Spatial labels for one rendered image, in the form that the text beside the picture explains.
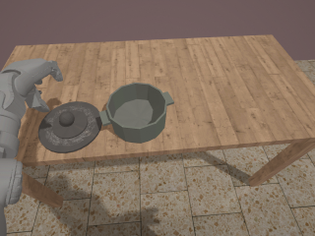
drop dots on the pot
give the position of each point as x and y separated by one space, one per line
137 112

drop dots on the robot left forearm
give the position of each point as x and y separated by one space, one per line
15 85

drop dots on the table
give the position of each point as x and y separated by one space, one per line
229 92

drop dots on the knob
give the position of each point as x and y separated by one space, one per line
66 118

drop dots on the robot left hand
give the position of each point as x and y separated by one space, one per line
38 69

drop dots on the lid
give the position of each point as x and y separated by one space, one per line
69 138

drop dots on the robot left upper arm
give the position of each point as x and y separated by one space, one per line
11 186

